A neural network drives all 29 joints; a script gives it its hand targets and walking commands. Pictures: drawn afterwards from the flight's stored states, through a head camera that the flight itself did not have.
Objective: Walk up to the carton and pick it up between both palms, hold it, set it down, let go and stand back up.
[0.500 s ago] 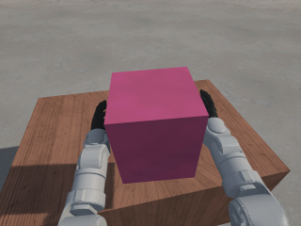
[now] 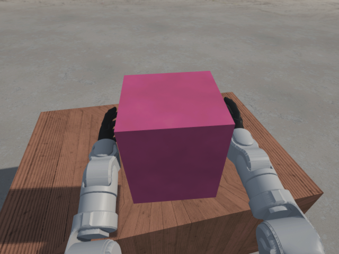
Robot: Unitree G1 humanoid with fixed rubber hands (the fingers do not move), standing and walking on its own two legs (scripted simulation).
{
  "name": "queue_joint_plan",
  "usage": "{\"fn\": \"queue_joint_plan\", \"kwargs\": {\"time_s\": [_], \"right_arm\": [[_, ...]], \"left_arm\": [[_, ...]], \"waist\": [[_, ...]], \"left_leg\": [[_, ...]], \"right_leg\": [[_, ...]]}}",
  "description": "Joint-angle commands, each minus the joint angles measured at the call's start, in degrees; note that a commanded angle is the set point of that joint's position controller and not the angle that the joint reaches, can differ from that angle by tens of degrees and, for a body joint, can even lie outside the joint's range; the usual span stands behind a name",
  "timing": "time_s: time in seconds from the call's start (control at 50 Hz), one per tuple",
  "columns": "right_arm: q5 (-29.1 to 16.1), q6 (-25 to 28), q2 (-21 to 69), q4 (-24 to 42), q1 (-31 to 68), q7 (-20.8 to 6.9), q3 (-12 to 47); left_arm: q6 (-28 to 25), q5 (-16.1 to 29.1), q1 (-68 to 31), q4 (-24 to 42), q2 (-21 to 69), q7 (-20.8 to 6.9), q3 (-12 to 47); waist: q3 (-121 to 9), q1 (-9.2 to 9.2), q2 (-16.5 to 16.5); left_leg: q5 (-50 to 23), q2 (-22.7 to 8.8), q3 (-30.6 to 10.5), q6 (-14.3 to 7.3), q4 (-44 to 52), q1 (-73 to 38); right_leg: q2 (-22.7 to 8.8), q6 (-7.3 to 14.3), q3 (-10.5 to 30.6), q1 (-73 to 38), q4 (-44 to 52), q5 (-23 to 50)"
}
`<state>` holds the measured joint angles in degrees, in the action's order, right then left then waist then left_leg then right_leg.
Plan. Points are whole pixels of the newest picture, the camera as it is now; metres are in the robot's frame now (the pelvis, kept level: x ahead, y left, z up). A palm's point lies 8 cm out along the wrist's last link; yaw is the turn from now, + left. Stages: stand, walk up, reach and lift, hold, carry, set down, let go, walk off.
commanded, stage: reach and lift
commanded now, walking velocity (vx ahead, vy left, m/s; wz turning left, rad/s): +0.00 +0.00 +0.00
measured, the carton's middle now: (171, 138) +0.37 -0.01 +0.13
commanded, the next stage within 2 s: hold in 0.56 s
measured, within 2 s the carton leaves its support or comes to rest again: neither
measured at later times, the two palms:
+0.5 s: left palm (106, 136) +0.36 +0.14 +0.16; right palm (235, 125) +0.36 -0.16 +0.17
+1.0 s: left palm (102, 135) +0.35 +0.15 +0.17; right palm (234, 121) +0.36 -0.15 +0.18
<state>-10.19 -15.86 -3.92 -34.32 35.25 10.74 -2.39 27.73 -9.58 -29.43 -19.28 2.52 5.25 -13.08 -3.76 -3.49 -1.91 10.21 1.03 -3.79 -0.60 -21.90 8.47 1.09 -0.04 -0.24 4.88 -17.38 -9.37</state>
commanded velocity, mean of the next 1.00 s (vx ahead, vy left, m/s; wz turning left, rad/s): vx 0.00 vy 0.00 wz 0.00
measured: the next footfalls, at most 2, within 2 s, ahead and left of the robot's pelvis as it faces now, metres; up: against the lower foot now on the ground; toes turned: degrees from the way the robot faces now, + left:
none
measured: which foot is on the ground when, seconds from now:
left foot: down 0.00-1.00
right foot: down 0.00-1.00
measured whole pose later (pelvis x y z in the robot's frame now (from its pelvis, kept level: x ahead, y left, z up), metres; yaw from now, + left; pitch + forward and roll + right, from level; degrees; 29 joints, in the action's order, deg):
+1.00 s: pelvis +0.00 +0.00 +0.00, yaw +0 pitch -5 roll -1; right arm -13.4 -19.1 -5.5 -33.1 38.1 11.9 -0.3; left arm 33.7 -11.2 -30.8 -14.4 2.8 4.4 -14.3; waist -3.3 -3.3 -1.3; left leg 10.6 0.8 -4.4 -0.4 -22.8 6.8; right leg 1.5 0.1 -0.6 2.6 -17.2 -9.3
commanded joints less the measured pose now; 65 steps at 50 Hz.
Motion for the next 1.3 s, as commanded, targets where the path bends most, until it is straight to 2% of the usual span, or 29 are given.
{"fn": "queue_joint_plan", "kwargs": {"time_s": [0.0, 0.04, 0.1, 0.16, 0.24, 0.28, 0.34, 0.42, 0.46, 0.5, 0.56, 0.58, 0.62, 0.66, 0.68, 0.78, 0.8, 0.86, 0.92, 0.94, 0.96, 1.0, 1.06, 1.1, 1.12, 1.2, 1.24, 1.26, 1.28], "right_arm": [[-4.9, 4.2, 41.4, 22.4, 43.5, -4.4, 24.3], [-4.9, 3.5, 40.0, 21.2, 41.3, -3.9, 24.5], [-4.8, 2.6, 38.9, 18.0, 39.8, -4.1, 23.0], [-5.6, 3.4, 41.5, 21.9, 44.3, -4.5, 25.0], [-7.5, 3.5, 40.9, 25.8, 45.4, -4.3, 26.8], [-6.5, 2.2, 40.1, 21.4, 43.5, -4.2, 25.4], [-5.0, 1.8, 40.5, 17.6, 43.6, -4.5, 23.1], [-6.4, 2.7, 42.0, 22.3, 45.9, -4.0, 24.8], [-6.5, 2.1, 41.9, 22.3, 46.6, -3.6, 25.4], [-5.7, 1.5, 41.9, 19.1, 47.1, -3.8, 24.2], [-5.2, 1.5, 41.7, 16.8, 46.8, -4.1, 22.6], [-5.9, 1.3, 41.9, 17.5, 47.8, -4.1, 23.5], [-7.3, 1.4, 42.5, 19.9, 47.8, -3.8, 24.9], [-8.3, 1.2, 42.1, 21.8, 46.6, -3.3, 26.0], [-8.0, 0.7, 42.0, 20.2, 46.2, -3.0, 25.3], [-7.2, -0.3, 41.9, 18.8, 45.4, -3.0, 24.2], [-7.5, -0.2, 41.9, 19.9, 46.4, -3.2, 24.5], [-7.7, 0.1, 41.7, 21.9, 47.9, -3.2, 24.7], [-7.4, -0.4, 41.5, 20.0, 47.1, -3.3, 24.2], [-7.6, -0.3, 42.1, 20.2, 46.8, -3.3, 24.4], [-7.9, -0.1, 42.4, 21.3, 47.3, -3.3, 24.8], [-8.0, -0.5, 41.8, 22.1, 47.1, -3.0, 25.6], [-7.2, -0.9, 40.7, 20.7, 47.1, -3.0, 24.1], [-6.7, -1.1, 41.7, 18.6, 48.1, -3.4, 23.1], [-6.3, -0.9, 41.7, 18.2, 47.9, -3.7, 22.9], [-6.7, -0.1, 42.8, 19.7, 50.4, -4.0, 23.9], [-6.9, -0.2, 42.3, 20.1, 50.5, -3.8, 23.9], [-7.2, -0.4, 42.4, 18.5, 49.3, -3.7, 23.8], [-6.8, -0.6, 41.5, 17.7, 48.6, -3.7, 23.1]], "left_arm": [[-3.5, 8.4, -41.8, 13.0, 39.9, -7.9, 35.0], [-2.7, 7.0, -40.2, 12.2, 39.2, -8.0, 34.8], [-1.5, 5.5, -39.3, 11.3, 37.1, -8.5, 32.1], [-2.0, 7.0, -42.5, 13.2, 38.4, -8.1, 33.0], [-1.6, 8.4, -42.3, 15.6, 39.9, -6.9, 36.3], [-0.6, 7.1, -42.4, 13.5, 38.6, -7.0, 35.1], [-0.3, 5.9, -43.1, 10.7, 37.2, -8.1, 32.4], [-1.0, 7.8, -44.3, 13.6, 38.7, -7.9, 33.9], [-0.9, 7.4, -44.6, 12.1, 38.0, -7.9, 32.9], [-0.6, 6.1, -45.5, 10.3, 37.4, -8.2, 31.2], [-0.2, 6.1, -46.1, 9.7, 37.5, -8.3, 31.3], [0.0, 6.5, -46.7, 10.6, 37.7, -8.3, 31.1], [0.1, 7.2, -45.7, 11.7, 37.8, -8.2, 31.8], [0.1, 7.1, -46.0, 15.6, 38.7, -8.3, 32.8], [0.4, 6.8, -46.3, 14.4, 37.9, -8.4, 32.7], [1.4, 6.4, -46.3, 13.9, 36.9, -8.9, 31.9], [1.6, 6.6, -46.2, 13.6, 37.3, -8.8, 31.5], [2.0, 7.1, -45.8, 14.0, 38.3, -8.7, 32.4], [2.3, 6.2, -46.0, 13.5, 37.5, -8.8, 31.6], [2.1, 6.5, -46.6, 15.1, 38.1, -8.8, 32.4], [1.9, 7.0, -47.3, 16.5, 38.0, -8.8, 33.2], [2.3, 7.1, -45.7, 15.8, 37.8, -8.7, 33.0], [3.2, 6.2, -45.5, 13.6, 37.9, -8.9, 32.4], [3.3, 5.8, -45.8, 11.9, 37.2, -9.2, 30.8], [3.2, 5.6, -46.5, 12.6, 37.7, -9.1, 31.3], [2.3, 7.0, -49.6, 14.0, 38.2, -8.6, 31.7], [2.7, 6.7, -48.1, 12.2, 38.7, -8.4, 31.3], [2.8, 6.5, -48.3, 12.8, 38.4, -8.4, 31.4], [2.9, 6.4, -47.9, 12.3, 38.1, -8.5, 31.3]], "waist": [[-25.9, -1.68, 4.5], [-23.7, -1.79, 4.7], [-19.5, -1.17, 3.6], [-24.1, -0.37, 2.2], [-26.7, -0.28, 4.7], [-21.6, -0.77, 4.3], [-19.5, -0.05, 2.9], [-25.4, -0.15, 3.1], [-23.9, -0.23, 2.4], [-20.4, 0.34, 2.6], [-21.1, -0.40, 3.4], [-21.2, 0.36, 2.7], [-24.7, 0.27, 2.3], [-25.6, 0.03, 3.8], [-23.4, -0.90, 3.7], [-20.6, -0.54, 3.6], [-20.8, 0.05, 2.8], [-21.9, -0.41, 2.7], [-20.1, 0.04, 3.4], [-21.8, -0.58, 3.5], [-23.3, -0.29, 3.5], [-22.8, -0.51, 2.8], [-20.1, -0.71, 3.7], [-18.1, 0.25, 2.5], [-19.1, -0.09, 3.1], [-23.9, -0.25, 2.7], [-22.9, 0.32, 2.6], [-21.8, 0.24, 3.9], [-20.8, -0.21, 3.4]], "left_leg": [[-18.8, 0.8, -0.2, 3.4, 0.2, -14.3], [-19.9, 0.9, -0.3, 3.8, 0.0, -14.9], [-15.2, 0.7, -0.2, 2.9, 1.8, -12.7], [-15.7, 1.1, -0.3, 2.6, 1.8, -11.3], [-19.9, 0.9, -0.8, 3.2, -0.3, -14.8], [-15.9, 0.6, -0.5, 3.2, 0.8, -13.8], [-10.0, 0.7, 0.2, 2.2, 2.7, -11.0], [-16.0, 1.1, -0.1, 2.3, 0.8, -12.8], [-14.5, 1.3, -0.2, 1.8, 1.2, -11.9], [-10.2, 1.1, 0.1, 1.5, 2.5, -10.0], [-10.4, 1.0, 0.3, 1.6, 2.6, -10.4], [-10.8, 1.0, 0.3, 1.6, 2.5, -10.4], [-15.2, 1.2, 0.2, 1.9, 1.3, -11.9], [-17.5, 1.4, 0.3, 2.5, 0.5, -12.5], [-16.7, 1.6, 0.2, 2.4, 0.8, -12.6], [-12.8, 1.3, 0.3, 2.3, 2.0, -11.2], [-12.6, 1.3, 0.2, 2.1, 2.1, -10.6], [-13.9, 1.1, 0.3, 2.6, 1.4, -12.0], [-11.9, 1.2, 0.4, 2.3, 2.0, -10.8], [-13.3, 1.1, 0.3, 2.5, 1.7, -11.4], [-14.0, 1.3, 0.5, 2.5, 1.3, -11.2], [-14.9, 1.3, 0.2, 2.5, 1.5, -11.9], [-11.3, 1.1, 0.2, 2.4, 2.4, -11.0], [-9.5, 0.8, 0.4, 1.7, 3.0, -10.2], [-8.8, 0.6, 0.3, 1.8, 3.4, -10.6], [-11.6, 1.0, 0.5, 1.8, 2.1, -11.4], [-11.5, 0.9, 0.8, 2.0, 1.9, -11.4], [-11.5, 1.0, 0.8, 2.0, 2.1, -10.8], [-10.8, 0.7, 0.6, 2.0, 2.4, -11.0]], "right_leg": [[2.2, -1.8, -1.3, -2.2, 1.3, 16.6], [2.4, -2.2, -1.9, -2.2, 1.7, 16.4], [2.0, -2.3, -2.0, -1.3, 2.1, 12.2], [2.1, -2.1, -1.8, -3.8, 1.6, 14.0], [2.4, -2.0, -1.3, -2.6, 1.4, 16.1], [2.5, -1.8, -1.5, -0.4, 2.2, 10.9], [1.7, -1.9, -1.1, -0.6, 2.8, 6.6], [1.8, -2.6, -0.9, -3.8, 1.6, 14.8], [1.8, -2.8, -1.0, -3.7, 1.6, 14.3], [1.4, -2.7, -0.8, -2.5, 2.2, 9.4], [1.6, -2.3, -1.0, -1.9, 2.6, 8.6], [1.7, -2.2, -0.7, -2.2, 2.7, 8.7], [2.0, -2.8, -1.1, -4.3, 1.8, 13.7], [2.1, -3.1, -0.7, -5.6, 1.4, 16.1], [2.2, -3.2, -0.8, -4.4, 1.7, 15.8], [1.8, -2.7, -1.1, -3.9, 2.6, 10.9], [1.9, -2.6, -1.3, -4.0, 2.5, 10.2], [2.3, -2.4, -1.5, -2.7, 2.6, 10.1], [1.9, -2.6, -1.4, -2.7, 2.8, 8.0], [2.1, -2.6, -1.4, -3.6, 2.4, 9.7], [2.1, -2.4, -1.1, -4.2, 2.2, 10.7], [2.3, -2.7, -1.3, -4.4, 2.2, 12.3], [1.9, -2.4, -1.2, -2.7, 2.9, 8.1], [1.7, -2.2, -1.3, -1.6, 3.4, 5.1], [1.9, -2.1, -1.5, -1.5, 3.4, 3.5], [2.1, -2.2, -1.5, -2.5, 2.4, 7.3], [2.4, -2.4, -1.4, -3.0, 2.5, 7.8], [1.9, -2.4, -1.3, -2.8, 2.6, 7.6], [2.3, -2.2, -1.5, -2.2, 2.9, 6.4]]}}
